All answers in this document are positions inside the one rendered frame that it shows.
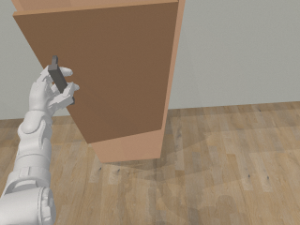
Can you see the left robot hand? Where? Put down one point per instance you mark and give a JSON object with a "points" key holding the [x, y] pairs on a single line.
{"points": [[49, 100]]}

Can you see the robot left upper arm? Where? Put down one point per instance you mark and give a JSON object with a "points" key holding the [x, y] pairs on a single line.
{"points": [[34, 206]]}

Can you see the handle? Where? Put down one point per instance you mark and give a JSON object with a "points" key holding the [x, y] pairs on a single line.
{"points": [[58, 77]]}

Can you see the robot left forearm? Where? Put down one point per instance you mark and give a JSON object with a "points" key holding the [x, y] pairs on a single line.
{"points": [[33, 159]]}

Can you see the cupboard door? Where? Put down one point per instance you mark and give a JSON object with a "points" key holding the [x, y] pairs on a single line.
{"points": [[120, 55]]}

